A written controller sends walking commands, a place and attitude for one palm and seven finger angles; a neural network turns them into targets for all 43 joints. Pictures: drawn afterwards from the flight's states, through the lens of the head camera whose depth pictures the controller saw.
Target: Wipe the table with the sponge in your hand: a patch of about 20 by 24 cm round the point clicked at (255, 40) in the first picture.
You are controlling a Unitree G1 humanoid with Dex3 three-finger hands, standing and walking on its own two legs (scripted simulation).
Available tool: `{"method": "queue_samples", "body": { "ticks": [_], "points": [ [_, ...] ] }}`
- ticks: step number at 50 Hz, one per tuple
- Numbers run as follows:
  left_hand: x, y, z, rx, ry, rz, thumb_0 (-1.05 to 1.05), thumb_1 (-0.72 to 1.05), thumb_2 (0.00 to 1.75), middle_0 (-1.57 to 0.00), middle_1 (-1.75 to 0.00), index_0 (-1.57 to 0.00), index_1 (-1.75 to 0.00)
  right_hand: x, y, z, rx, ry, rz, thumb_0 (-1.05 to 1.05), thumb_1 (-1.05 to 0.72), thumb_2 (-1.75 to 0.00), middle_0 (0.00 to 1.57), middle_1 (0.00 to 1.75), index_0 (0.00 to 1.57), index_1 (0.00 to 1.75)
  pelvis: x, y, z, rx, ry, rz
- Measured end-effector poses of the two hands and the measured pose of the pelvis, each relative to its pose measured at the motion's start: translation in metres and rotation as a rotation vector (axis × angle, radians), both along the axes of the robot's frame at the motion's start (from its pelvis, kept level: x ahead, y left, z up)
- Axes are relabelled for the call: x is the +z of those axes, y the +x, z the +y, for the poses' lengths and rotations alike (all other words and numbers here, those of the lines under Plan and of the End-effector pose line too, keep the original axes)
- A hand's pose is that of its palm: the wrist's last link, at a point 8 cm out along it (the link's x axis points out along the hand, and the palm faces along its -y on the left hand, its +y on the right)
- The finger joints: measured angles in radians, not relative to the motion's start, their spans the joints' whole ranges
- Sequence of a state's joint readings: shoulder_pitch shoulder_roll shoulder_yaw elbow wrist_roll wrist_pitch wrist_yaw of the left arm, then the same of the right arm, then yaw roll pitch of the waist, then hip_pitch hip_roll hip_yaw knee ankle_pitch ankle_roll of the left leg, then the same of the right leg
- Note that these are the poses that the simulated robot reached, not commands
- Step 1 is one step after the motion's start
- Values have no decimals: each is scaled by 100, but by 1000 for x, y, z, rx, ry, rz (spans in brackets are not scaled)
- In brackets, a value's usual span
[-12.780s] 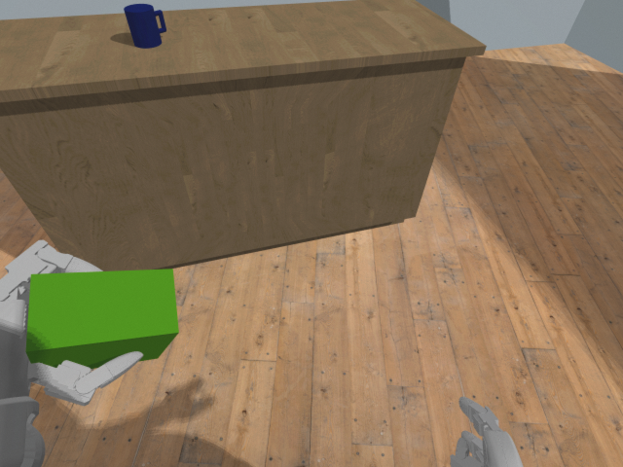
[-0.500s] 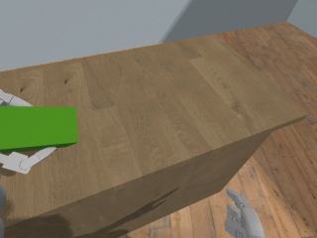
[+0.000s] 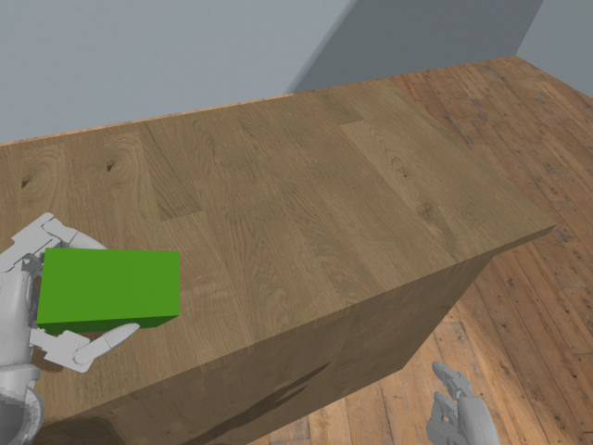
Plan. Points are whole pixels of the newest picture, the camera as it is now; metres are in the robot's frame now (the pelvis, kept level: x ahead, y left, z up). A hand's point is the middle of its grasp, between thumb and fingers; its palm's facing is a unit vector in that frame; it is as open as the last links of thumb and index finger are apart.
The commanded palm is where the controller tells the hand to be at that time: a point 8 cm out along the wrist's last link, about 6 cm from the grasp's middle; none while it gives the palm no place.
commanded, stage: come to a stop and stand still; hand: left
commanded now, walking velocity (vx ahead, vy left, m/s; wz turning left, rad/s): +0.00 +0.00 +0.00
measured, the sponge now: (129, 293) +0.23 +0.20 +0.14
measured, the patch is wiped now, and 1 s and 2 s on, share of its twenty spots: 0.00 0.00 0.00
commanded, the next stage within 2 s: look again from close up in 0.24 s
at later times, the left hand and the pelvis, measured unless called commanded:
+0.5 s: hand (62, 293) +0.22 +0.26 +0.16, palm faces +0.39 -0.85 -0.35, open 10.2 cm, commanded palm +0.16 +0.29 +0.17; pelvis +0.00 +0.01 +0.00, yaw +1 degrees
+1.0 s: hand (82, 284) +0.22 +0.23 +0.18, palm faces +0.26 -0.77 -0.58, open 10.2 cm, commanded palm +0.16 +0.28 +0.20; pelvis -0.01 -0.01 -0.01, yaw +0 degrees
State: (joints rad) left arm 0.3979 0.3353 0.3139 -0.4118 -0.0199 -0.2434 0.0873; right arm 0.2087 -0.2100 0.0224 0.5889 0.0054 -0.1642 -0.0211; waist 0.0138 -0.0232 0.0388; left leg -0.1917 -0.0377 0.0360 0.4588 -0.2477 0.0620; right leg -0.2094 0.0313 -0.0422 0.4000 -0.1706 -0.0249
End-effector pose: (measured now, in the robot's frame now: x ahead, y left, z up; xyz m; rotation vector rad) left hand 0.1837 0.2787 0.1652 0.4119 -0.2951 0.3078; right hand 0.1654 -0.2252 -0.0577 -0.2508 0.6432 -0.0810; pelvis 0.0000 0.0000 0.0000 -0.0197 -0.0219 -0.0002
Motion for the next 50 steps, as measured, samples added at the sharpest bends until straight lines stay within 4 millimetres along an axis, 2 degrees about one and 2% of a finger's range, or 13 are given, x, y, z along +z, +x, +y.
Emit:
{"method": "queue_samples", "body": {
  "ticks": [10,15,20,29,36,39,42,45,50],
  "points": [
    [10,-2,13,34,37,-8,-2,-51,101,-69,-134,-73,-134,1,17,10,25,3,10,1,-90,-90,20,30,20,29,0,7,2,8,-3,-2],
    [5,-5,15,48,11,11,-2,-51,101,-69,-134,-73,-134,-1,20,15,31,7,17,1,-90,-90,20,30,20,29,0,7,5,8,-2,-4],
    [-2,-5,17,60,-14,33,-2,-51,101,-69,-134,-73,-134,-1,18,18,32,7,24,1,-90,-89,20,30,20,29,1,4,6,10,-1,-7],
    [7,-7,16,45,18,5,-2,-51,101,-69,-134,-73,-134,-2,10,18,22,6,37,1,-90,-89,20,30,21,30,1,2,7,14,-1,-8],
    [1,-7,18,56,15,42,-2,-51,101,-69,-134,-73,-134,-6,4,14,5,5,57,1,-90,-89,20,30,21,29,1,2,7,14,-1,-3],
    [25,7,28,42,176,-2,-2,-51,101,-69,-133,-73,-133,-11,1,17,89,-32,81,1,-90,-90,20,30,20,29,-2,-1,3,49,5,3],
    [48,18,41,95,167,-22,-2,-51,101,-69,-133,-73,-133,-18,5,16,145,-12,96,1,-90,-90,20,30,20,29,-4,-2,0,35,19,7],
    [55,16,29,90,98,25,-2,-51,101,-69,-133,-73,-133,-20,13,13,129,35,47,1,-90,-89,20,30,21,30,-4,-2,0,15,24,0],
    [40,0,-14,18,207,218,-1,-51,101,-69,-133,-73,-133,-15,30,7,111,78,-31,2,-90,-89,20,30,21,30,-6,-7,-7,7,31,-12]
  ]
}}
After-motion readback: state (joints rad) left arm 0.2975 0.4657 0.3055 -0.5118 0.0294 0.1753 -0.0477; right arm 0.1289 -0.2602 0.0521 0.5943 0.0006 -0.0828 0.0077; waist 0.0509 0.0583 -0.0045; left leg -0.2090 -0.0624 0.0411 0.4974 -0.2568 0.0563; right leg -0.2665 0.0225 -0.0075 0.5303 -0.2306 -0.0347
